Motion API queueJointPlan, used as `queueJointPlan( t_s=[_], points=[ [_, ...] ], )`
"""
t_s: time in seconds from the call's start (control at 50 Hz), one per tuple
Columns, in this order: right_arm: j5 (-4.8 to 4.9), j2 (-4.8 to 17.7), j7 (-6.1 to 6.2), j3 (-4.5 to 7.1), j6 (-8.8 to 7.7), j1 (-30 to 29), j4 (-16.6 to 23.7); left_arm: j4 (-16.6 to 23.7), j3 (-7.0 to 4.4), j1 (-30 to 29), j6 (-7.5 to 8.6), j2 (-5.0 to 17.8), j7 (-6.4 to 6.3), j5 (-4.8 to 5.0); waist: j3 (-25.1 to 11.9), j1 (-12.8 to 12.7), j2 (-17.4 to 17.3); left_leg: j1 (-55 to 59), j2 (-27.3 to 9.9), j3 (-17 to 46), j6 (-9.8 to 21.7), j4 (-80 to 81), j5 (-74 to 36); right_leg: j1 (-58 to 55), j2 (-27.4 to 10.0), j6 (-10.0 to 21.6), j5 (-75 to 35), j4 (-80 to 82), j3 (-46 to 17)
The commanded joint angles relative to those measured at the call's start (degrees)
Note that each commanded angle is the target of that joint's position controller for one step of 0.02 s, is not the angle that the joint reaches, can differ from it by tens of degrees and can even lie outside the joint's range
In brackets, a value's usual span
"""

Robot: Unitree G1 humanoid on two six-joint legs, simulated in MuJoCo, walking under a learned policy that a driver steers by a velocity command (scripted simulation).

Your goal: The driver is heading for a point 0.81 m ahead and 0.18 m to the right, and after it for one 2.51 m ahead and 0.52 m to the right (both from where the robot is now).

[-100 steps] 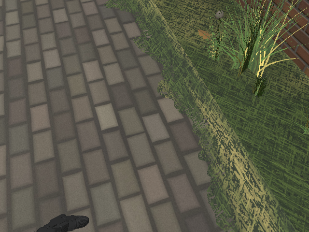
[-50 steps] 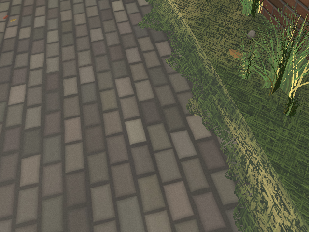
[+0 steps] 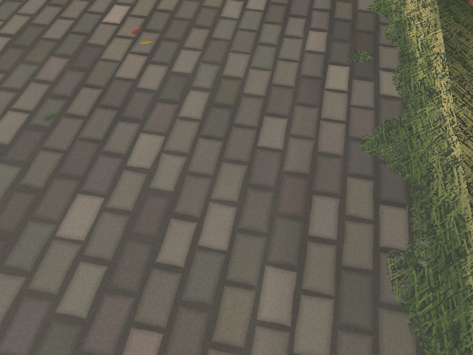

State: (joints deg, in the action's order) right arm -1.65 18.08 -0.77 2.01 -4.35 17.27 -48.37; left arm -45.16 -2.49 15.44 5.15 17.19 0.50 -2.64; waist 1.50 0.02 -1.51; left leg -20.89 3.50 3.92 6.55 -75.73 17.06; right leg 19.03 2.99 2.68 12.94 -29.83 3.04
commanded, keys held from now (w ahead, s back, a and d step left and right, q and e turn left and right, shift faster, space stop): w+e+shift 0.64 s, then q+shift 0.36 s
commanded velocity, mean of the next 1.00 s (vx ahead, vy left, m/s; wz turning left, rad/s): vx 0.82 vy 0.00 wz -0.41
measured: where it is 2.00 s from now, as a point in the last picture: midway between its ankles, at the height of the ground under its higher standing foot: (307, 214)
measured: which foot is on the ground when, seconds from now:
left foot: up 0.00-0.26, down 0.28-0.72, up 0.74-1.00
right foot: down 0.00-0.30, up 0.32-0.70, down 0.72-1.00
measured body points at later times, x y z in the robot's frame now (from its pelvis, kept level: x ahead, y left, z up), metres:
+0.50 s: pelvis +0.48 -0.01 +0.01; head +0.49 -0.01 +0.46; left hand +0.70 +0.22 -0.10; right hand +0.41 -0.30 -0.11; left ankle +0.46 +0.12 -0.73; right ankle +0.46 -0.12 -0.63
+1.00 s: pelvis +0.81 -0.17 +0.01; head +0.85 -0.19 +0.46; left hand +0.97 +0.04 -0.12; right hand +0.78 -0.43 -0.13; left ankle +0.97 -0.08 -0.66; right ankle +0.80 -0.21 -0.73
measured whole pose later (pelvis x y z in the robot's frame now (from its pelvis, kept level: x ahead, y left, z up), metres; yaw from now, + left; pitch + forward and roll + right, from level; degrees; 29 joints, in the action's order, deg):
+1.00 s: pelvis +0.81 -0.17 +0.01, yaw -25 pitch -1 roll +0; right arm -0.7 13.5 -0.5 2.1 0.0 12.6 -46.5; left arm -48.8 -1.4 15.8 4.1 13.1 -0.4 -0.7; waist 7.2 0.2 -1.1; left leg -37.1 -3.9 -1.0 1.2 -57.0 9.0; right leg 9.2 3.3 6.8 11.8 -21.2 10.7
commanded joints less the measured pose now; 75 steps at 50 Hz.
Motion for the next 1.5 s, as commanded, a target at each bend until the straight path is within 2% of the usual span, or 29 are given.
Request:
queueJointPlan(
  t_s=[0.02,0.06,0.18,0.22,0.26,0.28,0.3,0.32,0.34,0.38,0.46,0.6,0.66,0.7,0.72,0.74,0.76,0.78,0.8,0.84,0.98,1.16,1.18,1.2,1.22,1.24,1.28,1.34,1.5],
  points=[
    [-2.12,0.2,-1.4,-1.04,-0.03,-6.49,8.49,-3.32,-0.3,10.34,1.03,1.77,0.08,1.52,-0.16,-0.09,3.82,-20.47,-6.79,1.72,-1.15,2.35,1.88,-13.36,-13.74,10.18,5.14,17.92,-25.63],
    [-2.77,0.73,-1.99,-1.87,0.18,-10.46,11.69,-3.45,-0.91,9.71,1.64,3.95,-0.09,2.16,3.51,1.32,5.27,-23.7,-9.53,0.19,-3.38,10.27,-0.27,-8.82,-13.8,12.09,4.62,22.41,-25.3],
    [-0.18,1.53,-2.98,-3.12,-0.63,-20.75,14.49,-3.3,-3.1,10.11,2.3,9.33,0.64,3.69,4.95,-0.42,3.64,1.1,-5.77,-5.53,-5.92,40.45,-24.06,-0.03,-10.36,9.37,-17.34,29.08,-16.41],
    [-0.43,3.1,-1.73,-2.33,-0.66,-19.78,14.34,-4.15,-3.07,12.6,1.94,9.94,0.67,3.45,1.81,-0.66,5.04,2.56,-3.83,-5.86,-4.9,43.51,-19.58,-9.64,-10.47,7.8,-33.5,20.42,-15.6],
    [-1.05,6.56,0.03,-0.36,-1.3,-6.5,10.4,-5.26,-3.56,13.49,1.19,11.78,0.37,2.66,-7.27,5.73,4.58,17.7,-1.75,-5.92,-3.81,45.26,-11.07,-11.8,-8.47,5.31,-42.94,-1.27,-14.01],
    [-1.48,9.5,1.25,1.07,-1.52,3.22,8.1,-4.2,-3.53,11.16,1.08,10.92,0.3,2.35,-12.3,10.41,4.08,31.01,-7.61,-1.83,-3.57,42.89,-5.61,-2.0,-5.55,4.6,-31.79,-15.93,-13.59],
    [-3.81,14.38,2.22,2.59,-1.66,11.62,7.63,-1.9,-1.51,13.31,1.35,1.63,0.02,2.91,-21.33,10.08,-8.53,43.8,-25.3,19.9,-1.73,46.4,17.43,10.73,-1.28,4.22,1.99,-38.61,-9.98],
    [-3.02,16.09,1.75,3.25,-0.86,8.81,8.17,0.96,-0.93,16.16,0.86,0.84,-0.01,5.14,-27.34,6.08,-19.37,45.23,-32.87,45.81,2.15,59.78,25.82,20.44,1.04,4.23,13.18,-51.02,-9.03],
    [-2.05,10.19,1.53,2.59,-0.58,2.88,8.59,0.25,-1.57,9.85,-0.14,4.48,-0.48,3.77,-16.1,5.35,-9.53,37.49,-28.75,37.48,1.55,60.81,28.0,25.8,-3.7,4.72,6.91,-52.32,-8.32],
    [-1.89,3.69,1.04,1.23,-0.98,0.51,7.02,0.21,-1.67,2.18,-1.1,3.79,0.67,2.24,-4.11,4.85,-0.19,23.87,-22.81,17.61,-0.57,60.56,3.81,23.84,-7.31,4.17,1.89,-46.84,-7.58],
    [0.53,-0.78,0.47,0.29,-2.75,2.58,2.28,3.86,-0.87,-1.93,-4.52,-0.49,2.56,1.19,1.01,0.16,-3.97,17.36,-20.36,1.93,-1.91,63.93,-13.02,26.2,-10.62,2.98,1.28,-44.69,-6.26],
    [0.51,4.33,1.35,1.28,-3.89,1.97,0.31,10.77,0.95,-16.27,-4.49,0.48,5.51,1.08,6.26,-1.71,0.36,14.4,-14.83,-19.73,-4.47,69.75,-39.54,15.16,-5.72,5.92,-16.69,-16.57,5.79],
    [0.53,9.84,2.45,2.29,-2.56,4.25,0.66,7.88,0.52,-7.83,-3.98,2.91,4.73,0.23,1.2,-6.67,-2.76,20.52,-17.51,-19.9,-5.25,52.57,-75.51,2.88,0.94,8.37,-11.15,-12.01,7.73],
    [0.57,10.12,2.48,2.14,-1.06,2.1,0.93,-0.4,-1.45,13.69,-2.84,6.0,2.66,-0.96,-7.85,-15.34,-1.68,14.0,-16.41,-18.29,-3.85,26.08,-64.55,-22.42,2.0,10.49,-17.91,-2.33,0.96],
    [0.6,6.09,2.06,1.73,-0.92,4.23,0.72,-1.31,-2.88,11.49,-3.18,9.85,1.28,-0.04,-9.34,-11.26,10.07,0.91,-5.74,-18.17,-5.44,2.81,-4.15,-33.38,-6.11,9.54,-28.9,-2.05,-8.89],
    [3.95,0.97,2.18,-0.3,-0.72,18.38,3.42,2.1,-3.7,7.99,-2.78,16.96,0.9,-1.2,-25.19,-2.35,17.35,-14.18,-2.11,-5.43,-6.17,-21.2,18.55,-51.52,-28.61,20.43,-68.0,-8.01,-36.03],
    [4.02,5.41,3.26,0.38,-0.62,10.53,2.84,3.86,-4.14,9.79,-3.24,14.07,0.07,0.73,-31.54,-9.03,3.76,-14.71,-0.99,3.53,-5.84,-22.98,10.9,-47.33,-27.17,21.07,-62.07,-2.12,-34.84],
    [4.21,4.53,3.12,0.24,-0.51,8.71,3.16,2.43,-3.33,5.3,-2.91,11.77,-0.66,1.4,-19.23,-4.65,1.82,-15.47,-3.7,2.19,-5.91,-17.09,7.27,-34.09,-26.02,18.86,-54.0,2.42,-27.63],
    [2.27,3.75,2.69,0.07,-0.23,6.68,2.95,1.83,-1.95,1.28,-2.35,7.31,-0.77,1.43,-9.91,-1.1,-1.41,-14.38,-6.68,0.95,-5.92,-8.74,6.12,-22.54,-23.26,15.8,-45.8,5.79,-23.35],
    [0.52,2.03,1.98,0.3,2.59,9.82,-0.39,1.42,-0.43,-0.64,-0.88,3.22,-0.68,1.54,-2.84,1.99,-1.55,-4.64,-7.98,0.49,-6.23,-1.02,5.3,-6.84,-20.94,11.97,-49.01,10.67,-13.44],
    [1.01,-2.56,-0.09,0.7,4.41,1.62,2.92,1.05,-0.04,-4.87,-0.03,1.28,-1.41,2.17,-3.07,3.3,6.15,-5.68,-7.91,-6.2,-5.09,22.02,-13.07,-6.63,-12.87,7.03,-44.67,13.24,6.91],
    [-0.67,-0.24,-1.13,2.41,5.13,1.31,7.05,1.3,-1.95,-2.03,-3.71,4.71,-3.12,2.4,-3.69,2.01,6.14,0.62,-1.98,-11.69,0.66,39.58,-4.16,-14.7,-19.24,3.99,-44.45,-8.06,10.42],
    [-0.85,0.62,-0.45,2.99,4.46,7.13,5.99,1.79,-2.2,-3.31,-4.21,5.4,-2.88,2.54,-5.86,5.67,2.73,7.92,-2.1,-8.67,3.11,45.27,-10.78,-10.82,-17.53,1.47,-39.9,-19.61,11.41],
    [-0.56,7.99,0.56,4.91,3.99,9.4,6.26,3.76,-2.07,-2.53,-4.47,4.73,-2.31,2.11,-7.01,5.91,-8.13,15.18,-12.4,8.54,7.06,48.73,-41.61,0.26,-10.23,-2.36,-10.96,-36.25,12.34],
    [1.11,14.23,0.76,6.75,5.05,7.83,7.23,7.23,-1.09,0.77,-5.72,0.86,-1.76,1.89,-13.5,1.77,-16.93,23.78,-23.59,32.81,20.17,52.3,-54.61,15.53,2.64,-5.7,28.36,-51.34,3.11],
    [2.67,12.73,0.61,6.89,5.84,6.37,9.0,6.25,-0.41,0.08,-6.09,1.54,-1.98,0.27,-15.05,3.23,-5.2,21.67,-24.11,32.81,19.73,56.58,-34.78,16.8,-1.88,-5.96,26.5,-51.12,-6.71],
    [1.53,6.32,1.1,4.94,7.37,-0.51,9.36,6.95,-1.1,-6.53,-5.61,3.22,-2.21,1.22,-1.51,0.72,2.26,9.17,-17.18,23.33,13.34,60.79,-11.76,18.25,-4.46,-5.52,15.77,-42.27,-6.88],
    [1.46,4.94,0.84,4.74,7.21,-3.34,10.7,6.48,-1.0,-5.18,-7.11,2.68,-2.35,0.08,-3.51,-0.38,-0.62,6.0,-10.31,17.18,7.62,59.63,-15.26,12.34,-4.04,-5.97,9.63,-34.98,-5.95],
    [0.4,6.38,0.62,5.02,7.3,-1.6,11.22,6.84,-1.12,-6.29,-8.11,2.59,-2.41,1.27,-5.85,2.89,-5.09,8.81,-9.31,19.98,4.69,61.05,-0.94,11.77,-4.05,-5.89,7.37,-24.23,-6.31]
  ],
)
Velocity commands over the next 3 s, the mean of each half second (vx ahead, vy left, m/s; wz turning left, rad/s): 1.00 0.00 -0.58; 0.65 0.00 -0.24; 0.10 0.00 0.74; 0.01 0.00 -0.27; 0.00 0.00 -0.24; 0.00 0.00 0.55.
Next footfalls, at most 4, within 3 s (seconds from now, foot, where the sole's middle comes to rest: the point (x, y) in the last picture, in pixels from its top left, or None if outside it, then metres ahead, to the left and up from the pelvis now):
0.28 left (206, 348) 0.50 0.11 -0.77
0.72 right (316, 242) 0.83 -0.23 -0.77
1.18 left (288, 191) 1.04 -0.15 -0.77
1.72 right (340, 207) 0.97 -0.33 -0.77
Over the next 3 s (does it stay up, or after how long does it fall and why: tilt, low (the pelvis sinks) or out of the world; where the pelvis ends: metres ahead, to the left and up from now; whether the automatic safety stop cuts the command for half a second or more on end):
stays up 0.93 -0.17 0.01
